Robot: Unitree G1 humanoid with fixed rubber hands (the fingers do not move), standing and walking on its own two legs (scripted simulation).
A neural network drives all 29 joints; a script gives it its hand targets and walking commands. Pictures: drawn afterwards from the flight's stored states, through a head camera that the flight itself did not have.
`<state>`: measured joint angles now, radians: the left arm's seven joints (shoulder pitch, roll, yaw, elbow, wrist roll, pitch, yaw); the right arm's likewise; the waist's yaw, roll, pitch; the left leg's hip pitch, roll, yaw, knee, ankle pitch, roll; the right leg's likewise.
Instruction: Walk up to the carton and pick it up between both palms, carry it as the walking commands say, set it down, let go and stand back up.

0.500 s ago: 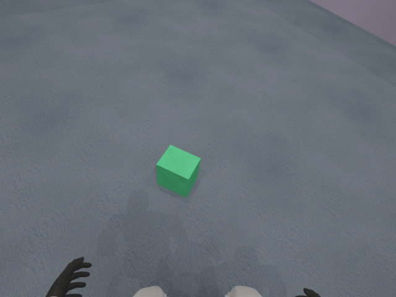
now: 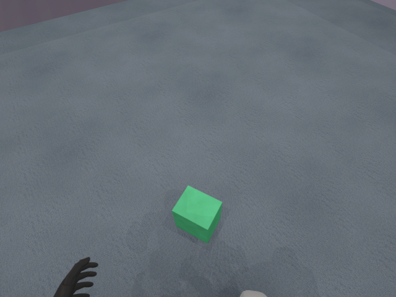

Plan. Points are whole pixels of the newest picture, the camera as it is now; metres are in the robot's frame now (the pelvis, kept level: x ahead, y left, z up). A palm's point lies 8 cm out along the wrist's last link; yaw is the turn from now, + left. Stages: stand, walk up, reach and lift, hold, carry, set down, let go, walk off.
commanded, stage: walk up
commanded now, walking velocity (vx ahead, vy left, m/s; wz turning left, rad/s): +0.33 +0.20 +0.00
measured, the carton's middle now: (197, 214) +0.53 +0.01 -0.66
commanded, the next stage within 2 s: none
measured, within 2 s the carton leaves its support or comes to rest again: neither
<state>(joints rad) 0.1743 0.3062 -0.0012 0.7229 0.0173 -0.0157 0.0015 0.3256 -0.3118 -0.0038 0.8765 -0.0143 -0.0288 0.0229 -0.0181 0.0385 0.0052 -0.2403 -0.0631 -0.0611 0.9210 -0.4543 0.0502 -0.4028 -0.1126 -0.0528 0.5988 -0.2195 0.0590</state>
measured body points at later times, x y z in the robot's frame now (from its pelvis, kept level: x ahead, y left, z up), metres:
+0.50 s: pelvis +0.14 +0.08 +0.01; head +0.15 +0.10 +0.46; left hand +0.26 +0.35 -0.11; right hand +0.22 -0.18 -0.11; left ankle +0.18 +0.18 -0.73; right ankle +0.04 -0.09 -0.65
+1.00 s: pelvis +0.14 +0.12 +0.00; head +0.15 +0.11 +0.45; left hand +0.22 +0.39 -0.12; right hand +0.23 -0.14 -0.13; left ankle +0.15 +0.23 -0.73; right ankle +0.16 -0.08 -0.73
